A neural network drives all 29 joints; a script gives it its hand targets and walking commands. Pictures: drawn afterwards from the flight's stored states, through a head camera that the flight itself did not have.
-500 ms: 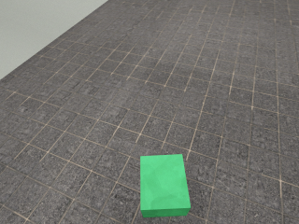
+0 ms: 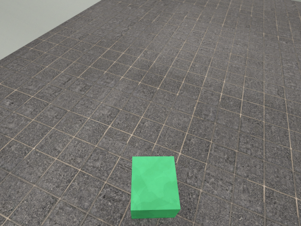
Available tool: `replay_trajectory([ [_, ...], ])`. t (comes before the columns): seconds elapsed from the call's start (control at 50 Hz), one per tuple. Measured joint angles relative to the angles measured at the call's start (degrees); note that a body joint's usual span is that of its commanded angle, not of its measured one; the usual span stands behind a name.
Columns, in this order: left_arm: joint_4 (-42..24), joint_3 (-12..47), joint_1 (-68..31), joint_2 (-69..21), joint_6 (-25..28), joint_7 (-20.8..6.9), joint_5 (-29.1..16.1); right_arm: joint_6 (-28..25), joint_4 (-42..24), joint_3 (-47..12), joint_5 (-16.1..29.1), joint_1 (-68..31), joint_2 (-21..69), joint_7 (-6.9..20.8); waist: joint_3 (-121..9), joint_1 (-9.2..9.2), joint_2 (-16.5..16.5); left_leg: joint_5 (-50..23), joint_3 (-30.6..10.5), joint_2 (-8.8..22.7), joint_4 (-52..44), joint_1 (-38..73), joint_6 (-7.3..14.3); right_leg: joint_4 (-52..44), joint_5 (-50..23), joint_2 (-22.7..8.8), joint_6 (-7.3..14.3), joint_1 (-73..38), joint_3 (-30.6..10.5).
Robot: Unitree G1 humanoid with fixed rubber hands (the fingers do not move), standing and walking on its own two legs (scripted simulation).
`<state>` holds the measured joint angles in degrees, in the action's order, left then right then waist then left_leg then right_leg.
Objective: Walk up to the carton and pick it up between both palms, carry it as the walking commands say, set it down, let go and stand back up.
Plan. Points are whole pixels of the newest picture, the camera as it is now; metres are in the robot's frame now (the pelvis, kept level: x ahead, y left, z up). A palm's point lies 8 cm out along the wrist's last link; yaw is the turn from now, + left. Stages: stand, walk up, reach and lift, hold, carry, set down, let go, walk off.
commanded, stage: walk up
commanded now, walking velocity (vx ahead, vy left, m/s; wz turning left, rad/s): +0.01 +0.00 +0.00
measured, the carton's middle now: (153, 186) +0.44 -0.04 -0.67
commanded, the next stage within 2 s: stand in 1.48 s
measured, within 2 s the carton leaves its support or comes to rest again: neither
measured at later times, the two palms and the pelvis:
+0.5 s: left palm out of the picture +0.02 +0.20 -0.14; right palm out of the picture +0.02 -0.29 -0.14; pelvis -0.01 -0.05 +0.00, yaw +0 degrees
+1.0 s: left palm out of the picture +0.02 +0.13 -0.15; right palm out of the picture +0.02 -0.34 -0.14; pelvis +0.00 -0.10 +0.00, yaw +1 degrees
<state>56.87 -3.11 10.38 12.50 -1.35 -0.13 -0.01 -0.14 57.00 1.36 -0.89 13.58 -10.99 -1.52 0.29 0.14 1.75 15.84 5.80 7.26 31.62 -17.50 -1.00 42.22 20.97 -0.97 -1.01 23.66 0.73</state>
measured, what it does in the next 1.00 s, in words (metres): steps on the spot: right foot, then right foot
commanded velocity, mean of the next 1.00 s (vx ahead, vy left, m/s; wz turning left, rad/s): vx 0.01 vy -0.05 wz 0.00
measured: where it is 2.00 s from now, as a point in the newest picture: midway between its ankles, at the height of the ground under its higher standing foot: outside the picture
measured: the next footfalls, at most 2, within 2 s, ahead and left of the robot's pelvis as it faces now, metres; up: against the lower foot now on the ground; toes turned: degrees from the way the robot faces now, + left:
right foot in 0.06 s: +0.04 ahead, -0.14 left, +0.00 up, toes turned -2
right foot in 0.62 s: +0.02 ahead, -0.21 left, +0.00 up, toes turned +3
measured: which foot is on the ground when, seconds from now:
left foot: down 0.00-0.62, up 0.64-0.94, down 0.96-1.00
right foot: up 0.00-0.04, down 0.06-0.42, up 0.44-0.60, down 0.62-1.00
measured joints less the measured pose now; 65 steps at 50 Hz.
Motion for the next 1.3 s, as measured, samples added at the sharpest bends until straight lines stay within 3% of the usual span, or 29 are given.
replay_trajectory([
  [0.06,0.0,0.0,0.3,0.1,0.1,0.5,0.0,0.4,0.2,-0.3,0.0,0.0,0.3,0.0,-1.7,0.00,0.6,0.1,0.3,-1.2,0.0,0.0,-1.1,-9.6,-7.6,-0.4,0.1,-5.5,0.5],
  [0.08,0.0,0.0,0.7,-0.1,0.1,0.8,0.0,0.4,0.2,-0.3,0.0,-0.1,0.3,0.0,-2.1,0.04,0.5,0.1,0.4,-1.4,0.0,0.0,-1.5,-10.8,-6.2,-0.6,0.5,-6.4,0.5],
  [0.22,0.1,0.0,2.6,-2.1,0.4,1.2,0.0,0.9,1.2,-0.4,0.0,-0.1,0.3,0.0,-2.1,0.06,-2.7,0.1,0.1,-1.6,-0.4,0.1,-1.6,-11.0,-4.6,0.6,2.3,-6.9,1.9],
  [0.42,0.0,0.0,5.0,-2.4,0.4,1.4,0.0,1.2,4.0,-0.1,0.0,0.0,0.3,-0.1,-1.3,0.07,-1.7,-1.6,0.0,-1.5,-1.2,0.5,-1.6,-11.2,-5.2,1.1,2.3,-7.0,2.0],
  [0.5,0.1,0.0,5.0,-0.9,-0.2,0.6,0.0,1.2,4.0,0.7,0.0,0.0,0.3,-0.5,-0.7,0.13,-1.6,-1.7,-0.1,0.5,-1.2,0.6,-1.5,1.2,0.5,1.5,1.1,-2.9,2.1],
  [0.54,0.1,0.0,5.2,-0.1,-0.5,0.2,0.0,1.3,3.8,0.8,0.0,0.0,0.3,-0.6,-0.6,0.07,-1.5,-1.7,-0.1,1.7,-1.2,0.5,-1.7,2.9,0.8,1.2,1.1,-2.4,1.7],
  [0.62,0.0,0.0,5.9,0.7,-0.4,0.1,0.0,1.9,3.7,1.2,0.0,0.0,0.3,-0.6,0.0,-0.01,-0.4,-1.5,0.1,2.2,-0.5,0.3,-3.3,-7.8,-1.4,-0.6,1.1,-7.3,0.1],
  [0.68,0.1,0.0,6.5,-0.4,-0.4,0.6,0.0,2.8,3.5,1.2,0.0,0.0,0.1,-0.6,0.7,0.01,-0.6,6.7,-0.5,1.4,6.6,-1.8,-3.0,-8.6,-2.4,-0.2,1.7,-7.9,0.5],
  [0.72,0.1,0.0,6.9,-1.2,-0.1,0.9,0.0,2.9,3.3,1.2,0.0,0.0,0.1,-0.6,1.0,0.03,-0.7,7.4,-0.5,-0.1,9.3,-2.1,-3.0,-10.0,-2.5,-0.2,2.3,-8.7,0.5],
  [0.88,0.1,0.0,5.9,-2.7,2.0,2.3,0.0,3.0,3.3,1.0,0.0,0.0,0.1,-0.6,0.9,0.07,-1.2,7.4,-0.6,-2.9,10.1,-2.2,-2.5,-11.7,-2.9,0.9,3.2,-8.7,2.2],
  [0.96,0.1,0.0,6.1,-3.3,2.0,2.7,0.0,2.5,3.4,0.3,0.0,0.0,0.0,-0.6,0.5,0.12,-1.3,2.9,-0.7,-3.1,1.7,0.2,-2.3,-11.8,-2.9,2.1,2.9,-8.9,2.9],
  [1.0,0.1,0.0,6.1,-3.3,2.0,2.7,0.0,2.0,4.0,0.0,0.0,0.0,0.5,-0.6,0.1,0.08,-0.3,1.2,-0.4,-3.4,0.8,0.8,-0.1,-11.8,-3.0,2.1,2.6,-9.2,2.7],
  [1.06,0.1,0.0,5.7,-3.3,2.0,2.5,0.0,1.5,4.6,-0.6,0.0,0.0,0.8,-0.5,-0.5,0.06,0.5,1.8,-0.2,-3.5,0.7,1.5,1.1,-12.1,-4.0,2.0,2.5,-9.8,2.5],
  [1.3,0.1,0.0,5.5,-3.4,2.0,2.2,0.0,0.9,5.8,-1.2,0.0,0.0,1.8,-0.6,-1.4,0.07,0.4,0.2,-0.1,-3.5,-0.3,2.3,1.2,-13.7,-5.1,2.0,2.2,-11.1,2.5],
])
